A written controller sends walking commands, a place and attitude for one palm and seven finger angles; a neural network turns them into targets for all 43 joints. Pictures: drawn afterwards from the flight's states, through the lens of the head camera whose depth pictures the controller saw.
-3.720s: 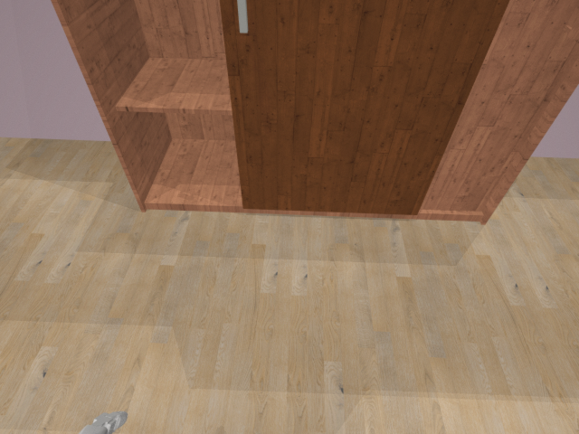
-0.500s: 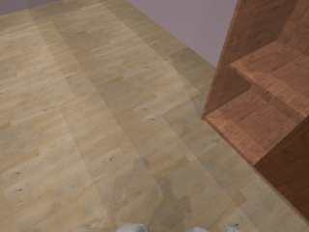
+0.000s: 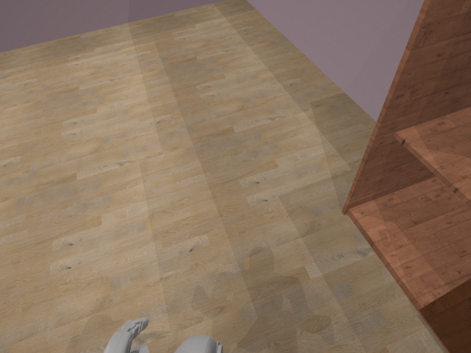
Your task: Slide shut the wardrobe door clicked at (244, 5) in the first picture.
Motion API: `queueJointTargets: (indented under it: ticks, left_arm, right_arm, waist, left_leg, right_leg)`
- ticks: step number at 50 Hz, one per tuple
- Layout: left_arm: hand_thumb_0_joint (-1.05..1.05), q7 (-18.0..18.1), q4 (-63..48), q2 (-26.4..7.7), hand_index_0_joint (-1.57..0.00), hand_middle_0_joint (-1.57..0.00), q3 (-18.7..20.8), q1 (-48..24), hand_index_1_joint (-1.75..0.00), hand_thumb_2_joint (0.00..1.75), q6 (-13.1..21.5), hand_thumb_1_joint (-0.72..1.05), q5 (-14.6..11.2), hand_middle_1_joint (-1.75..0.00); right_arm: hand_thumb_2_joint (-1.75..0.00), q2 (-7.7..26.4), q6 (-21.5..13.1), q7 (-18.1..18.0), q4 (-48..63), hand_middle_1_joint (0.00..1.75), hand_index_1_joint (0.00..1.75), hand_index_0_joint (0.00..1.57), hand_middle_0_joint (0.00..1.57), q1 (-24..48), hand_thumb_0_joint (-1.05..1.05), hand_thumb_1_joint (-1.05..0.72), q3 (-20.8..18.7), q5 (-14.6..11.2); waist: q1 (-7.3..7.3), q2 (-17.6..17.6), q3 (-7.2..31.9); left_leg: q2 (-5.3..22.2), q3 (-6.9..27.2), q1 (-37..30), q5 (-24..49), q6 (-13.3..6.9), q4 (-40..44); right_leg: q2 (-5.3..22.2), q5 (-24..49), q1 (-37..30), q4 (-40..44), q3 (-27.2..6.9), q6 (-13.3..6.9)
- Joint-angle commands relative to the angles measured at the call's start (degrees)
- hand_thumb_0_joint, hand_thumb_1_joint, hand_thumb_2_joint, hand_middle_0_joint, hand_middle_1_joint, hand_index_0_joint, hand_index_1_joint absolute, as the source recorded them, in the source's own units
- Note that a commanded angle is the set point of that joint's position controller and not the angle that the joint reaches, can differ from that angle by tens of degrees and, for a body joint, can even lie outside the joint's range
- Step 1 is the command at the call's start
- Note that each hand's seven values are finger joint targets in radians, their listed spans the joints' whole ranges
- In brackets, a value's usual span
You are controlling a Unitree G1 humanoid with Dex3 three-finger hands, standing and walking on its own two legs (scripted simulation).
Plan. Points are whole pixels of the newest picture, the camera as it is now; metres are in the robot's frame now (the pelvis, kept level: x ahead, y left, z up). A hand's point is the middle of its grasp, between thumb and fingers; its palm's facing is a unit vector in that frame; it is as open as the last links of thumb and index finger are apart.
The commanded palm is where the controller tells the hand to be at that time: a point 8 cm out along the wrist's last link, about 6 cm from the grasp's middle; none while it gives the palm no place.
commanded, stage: walk to a spot facing it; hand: right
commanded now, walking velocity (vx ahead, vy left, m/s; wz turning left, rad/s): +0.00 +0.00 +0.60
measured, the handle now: out of the picture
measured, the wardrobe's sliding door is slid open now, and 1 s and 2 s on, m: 0.47 0.47 0.47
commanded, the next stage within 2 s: turn to face it in 1.30 s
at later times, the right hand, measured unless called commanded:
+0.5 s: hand (307, 342) +0.17 -0.11 -0.14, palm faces -0.28 +0.91 -0.30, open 7.4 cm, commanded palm none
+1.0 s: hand (324, 346) +0.16 -0.15 -0.18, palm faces -0.47 +0.86 -0.18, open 7.4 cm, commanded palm none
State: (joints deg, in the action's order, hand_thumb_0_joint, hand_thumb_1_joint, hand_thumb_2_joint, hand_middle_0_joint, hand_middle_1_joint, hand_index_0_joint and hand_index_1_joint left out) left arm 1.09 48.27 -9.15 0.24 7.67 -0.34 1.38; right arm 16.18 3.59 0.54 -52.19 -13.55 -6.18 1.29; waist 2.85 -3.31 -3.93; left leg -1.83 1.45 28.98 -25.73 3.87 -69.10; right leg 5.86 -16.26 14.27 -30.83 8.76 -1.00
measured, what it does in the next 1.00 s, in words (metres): steps on the spot, turning left: left foot, then right foot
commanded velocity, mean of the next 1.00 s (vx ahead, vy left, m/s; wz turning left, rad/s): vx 0.14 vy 0.00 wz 0.60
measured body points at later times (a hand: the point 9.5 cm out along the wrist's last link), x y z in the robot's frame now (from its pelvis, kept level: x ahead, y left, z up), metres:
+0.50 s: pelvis -0.01 +0.04 -0.01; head +0.01 +0.09 +0.44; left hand -0.08 +0.29 -0.17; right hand +0.18 -0.16 -0.12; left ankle -0.03 +0.12 -0.74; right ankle +0.00 -0.11 -0.66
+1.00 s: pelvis +0.06 +0.03 +0.00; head +0.08 +0.01 +0.45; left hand +0.02 +0.30 -0.11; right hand +0.19 -0.19 -0.16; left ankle -0.02 +0.12 -0.69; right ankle +0.11 -0.06 -0.74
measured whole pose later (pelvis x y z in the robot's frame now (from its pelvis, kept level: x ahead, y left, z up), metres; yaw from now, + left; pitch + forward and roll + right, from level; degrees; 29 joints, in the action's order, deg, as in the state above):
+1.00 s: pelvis +0.06 +0.03 +0.00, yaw +36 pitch +0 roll +1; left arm 0.4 49.0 -11.3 1.7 10.6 1.8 1.5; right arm 13.3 2.5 2.0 -57.6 -20.2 -5.6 1.5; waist 3.0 -2.3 -0.6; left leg -3.1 2.8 24.1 -23.3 0.2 -54.2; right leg 2.8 -17.0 12.4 -29.4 6.6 -1.0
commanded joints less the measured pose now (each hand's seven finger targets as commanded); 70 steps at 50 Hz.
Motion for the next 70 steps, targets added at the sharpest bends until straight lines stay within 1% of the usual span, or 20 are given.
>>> queueJointTargets:
  ticks: [1,11,16,17,18,19,25,31,39,43,44,45,46,48,53,64,67,68,69,70]
  left_arm:
    - [0.00,0.85,-2.60,-10.75,-0.20,-0.20,3.65,3.49,-0.30,0.90,1.09,0.90,-0.29,-0.30]
    - [0.00,0.14,1.27,-12.71,-0.20,-0.20,5.81,9.08,-0.30,0.90,0.56,0.90,0.17,-0.30]
    - [0.00,-0.50,2.02,-13.64,-0.20,-0.20,6.57,8.81,-0.30,0.90,0.21,0.90,-0.01,-0.30]
    - [0.00,-0.87,1.44,-12.07,-0.20,-0.20,6.17,9.74,-0.30,0.90,0.03,0.90,-0.52,-0.30]
    - [0.00,-1.14,-1.42,-7.06,-0.20,-0.20,4.58,7.73,-0.30,0.90,-0.19,0.90,-0.57,-0.30]
    - [0.00,-0.40,-2.59,-7.55,-0.20,-0.20,4.30,5.90,-0.30,0.90,-1.03,0.90,-0.53,-0.30]
    - [0.00,-0.37,1.07,-8.65,-0.20,-0.20,4.68,6.79,-0.30,0.90,-2.02,0.90,0.19,-0.30]
    - [0.00,-1.34,-0.66,-9.24,-0.20,-0.20,4.84,1.79,-0.30,0.90,-1.03,0.90,0.57,-0.30]
    - [0.00,-1.59,-3.49,-8.13,-0.20,-0.20,4.59,-3.23,-0.30,0.90,0.86,0.90,-0.21,-0.30]
    - [0.00,-0.61,-1.32,-8.52,-0.20,-0.20,4.51,5.44,-0.30,0.90,2.01,0.90,-0.61,-0.30]
    - [0.00,0.09,0.35,-10.90,-0.20,-0.20,4.93,10.41,-0.30,0.90,2.45,0.90,-0.71,-0.30]
    - [0.00,0.48,1.07,-16.87,-0.20,-0.20,6.13,14.34,-0.30,0.90,2.57,0.90,0.09,-0.30]
    - [0.00,0.38,0.52,-19.26,-0.20,-0.20,6.30,15.41,-0.30,0.90,2.31,0.90,0.07,-0.30]
    - [0.00,0.14,-0.73,-13.65,-0.20,-0.20,4.65,8.37,-0.30,0.90,2.50,0.90,0.22,-0.30]
    - [0.00,1.07,1.47,-9.14,-0.20,-0.20,2.91,10.38,-0.30,0.90,3.77,0.90,-0.47,-0.30]
    - [0.00,0.74,6.74,-10.39,-0.20,-0.20,4.46,17.13,-0.30,0.90,2.16,0.90,0.22,-0.30]
    - [0.00,0.37,6.00,-12.54,-0.20,-0.20,5.39,15.11,-0.30,0.90,1.93,0.90,-0.52,-0.30]
    - [0.00,-0.25,5.14,-11.58,-0.20,-0.20,5.21,15.57,-0.30,0.90,1.81,0.90,-1.30,-0.30]
    - [0.00,-0.60,2.88,-6.87,-0.20,-0.20,4.07,16.38,-0.30,0.90,1.62,0.90,-1.84,-0.30]
    - [0.00,0.51,1.49,-7.29,-0.20,-0.20,3.88,12.65,-0.30,0.90,1.28,0.90,-1.78,-0.30]
  right_arm:
    - [-0.90,2.21,-0.33,0.90,4.49,0.30,0.30,0.20,0.20,-1.37,0.00,-0.90,-0.54,-0.16]
    - [-0.90,-0.61,-0.36,1.21,6.34,0.30,0.30,0.20,0.20,6.01,0.00,-0.90,0.34,-0.15]
    - [-0.90,0.60,-2.12,0.55,5.07,0.30,0.30,0.20,0.20,1.04,0.00,-0.90,0.08,-0.09]
    - [-0.90,4.63,-2.94,0.02,3.99,0.30,0.30,0.20,0.20,-3.05,0.00,-0.90,-0.59,0.24]
    - [-0.90,11.70,-3.68,-0.88,3.11,0.30,0.30,0.20,0.20,-6.29,0.00,-0.90,-1.88,0.60]
    - [-0.90,13.55,-3.23,-1.51,2.66,0.30,0.30,0.20,0.20,-7.60,0.00,-0.90,-2.20,-0.52]
    - [-0.90,5.66,-3.40,-1.67,4.91,0.30,0.30,0.20,0.20,3.48,0.00,-0.90,-0.16,-0.79]
    - [-0.90,7.05,-4.37,-0.69,3.01,0.30,0.30,0.20,0.20,-1.04,0.00,-0.90,-0.55,-0.44]
    - [-0.90,7.38,-5.00,-0.36,1.73,0.30,0.30,0.20,0.20,-4.12,0.00,-0.90,-0.72,-0.08]
    - [-0.90,6.97,-4.46,-0.16,2.62,0.30,0.30,0.20,0.20,0.35,0.00,-0.90,-0.85,-0.45]
    - [-0.90,4.41,-4.54,0.09,3.21,0.30,0.30,0.20,0.20,1.16,0.00,-0.90,-0.16,-0.56]
    - [-0.90,0.38,-4.30,0.66,4.34,0.30,0.30,0.20,0.20,0.38,0.00,-0.90,0.55,-1.23]
    - [-0.90,1.47,-4.51,0.93,5.38,0.30,0.30,0.20,0.20,1.78,0.00,-0.90,0.07,-0.59]
    - [-0.90,3.53,-3.96,1.77,3.16,0.30,0.30,0.20,0.20,0.13,0.00,-0.90,-1.08,0.67]
    - [-0.90,-0.69,-2.59,2.27,0.32,0.30,0.30,0.20,0.20,-3.19,0.00,-0.90,-0.35,0.51]
    - [-0.90,-2.52,-2.29,1.83,4.33,0.30,0.30,0.20,0.20,9.99,0.00,-0.90,1.33,-0.01]
    - [-0.90,0.56,-3.80,1.31,2.32,0.30,0.30,0.20,0.20,0.45,0.00,-0.90,0.64,0.29]
    - [-0.90,5.06,-4.94,0.78,0.24,0.30,0.30,0.20,0.20,-6.52,0.00,-0.90,-0.47,0.63]
    - [-0.90,12.43,-5.51,-0.32,-0.72,0.30,0.30,0.20,0.20,-11.92,0.00,-0.90,-1.70,0.05]
    - [-0.90,13.28,-4.79,-1.34,-1.11,0.30,0.30,0.20,0.20,-12.07,0.00,-0.90,-1.99,-1.35]
  waist:
    - [-2.18,14.05,5.49]
    - [-5.76,15.70,3.73]
    - [-2.67,12.76,8.07]
    - [-0.57,3.48,10.55]
    - [1.31,-14.90,10.75]
    - [1.86,-13.15,12.36]
    - [-3.35,-4.29,6.28]
    - [-0.87,-4.06,3.36]
    - [0.69,-5.32,2.38]
    - [-4.25,-3.57,3.47]
    - [-6.50,2.68,5.71]
    - [-8.19,19.88,7.16]
    - [-8.48,22.04,3.79]
    - [-4.19,13.81,-1.42]
    - [-2.35,12.16,-0.11]
    - [-5.78,13.53,-0.87]
    - [-0.18,11.45,6.65]
    - [3.16,3.98,12.65]
    - [4.29,-12.18,19.95]
    - [4.20,-9.43,22.75]
  left_leg:
    - [3.59,-0.83,4.52,4.60,1.60,-4.80]
    - [5.88,-6.68,-1.07,0.80,0.73,18.71]
    - [3.38,-8.79,-15.69,12.04,-2.42,39.25]
    - [8.33,-1.93,-25.99,21.14,-4.89,45.83]
    - [23.22,20.24,-33.38,42.38,-10.97,48.63]
    - [27.03,21.22,-30.80,53.20,-15.46,47.09]
    - [14.11,9.69,-20.33,32.40,-12.12,49.81]
    - [13.73,17.63,-20.53,4.43,-13.69,55.82]
    - [13.23,24.68,-18.64,3.69,-14.61,55.45]
    - [8.06,21.44,-6.30,3.27,-10.91,48.44]
    - [3.88,17.84,1.02,2.02,-8.50,41.65]
    - [-3.47,9.01,12.37,-5.97,-5.49,26.49]
    - [-0.84,2.06,15.05,-7.06,-3.65,14.12]
    - [2.90,2.53,11.99,2.21,-2.79,5.25]
    - [4.23,-1.45,10.50,11.54,-0.87,-0.50]
    - [3.45,-9.83,2.82,8.58,-2.18,24.62]
    - [0.68,-10.80,-13.85,13.97,-4.34,37.25]
    - [6.43,-4.21,-32.72,27.65,-6.99,41.73]
    - [24.59,21.93,-46.19,57.51,-15.00,40.27]
    - [27.89,22.63,-44.55,67.95,-19.19,41.14]
  right_leg:
    - [12.32,26.66,-8.52,11.36,-4.85,-3.85]
    - [17.04,21.39,-10.02,10.90,0.06,-5.95]
    - [16.13,23.15,-7.13,-2.34,5.91,-0.62]
    - [13.72,15.21,1.01,-12.79,7.50,2.77]
    - [4.67,-17.88,18.55,-26.77,6.71,5.98]
    - [3.11,-22.00,20.83,-35.32,-2.36,6.11]
    - [2.66,-4.40,17.16,-34.24,-6.50,7.27]
    - [1.30,-3.71,19.58,-26.10,-6.58,7.30]
    - [-2.87,-7.54,12.79,-12.01,-7.50,5.43]
    - [-5.02,-0.27,-8.28,4.60,-5.88,4.23]
    - [-0.81,-1.82,-19.09,9.36,-8.54,3.68]
    - [14.25,-17.97,-25.70,17.04,-26.54,0.51]
    - [23.95,-27.46,-18.72,23.11,-36.23,-3.73]
    - [18.77,-24.23,-7.58,24.81,-28.04,-2.65]
    - [11.11,20.10,-10.21,16.74,-5.80,1.04]
    - [13.94,43.54,-14.65,6.93,3.50,-4.01]
    - [13.14,49.88,-13.67,-9.63,6.78,-0.79]
    - [11.74,37.08,-0.86,-23.79,7.10,2.27]
    - [0.51,-17.33,17.67,-42.59,5.44,6.47]
    - [0.07,-22.50,19.04,-48.86,-4.76,5.34]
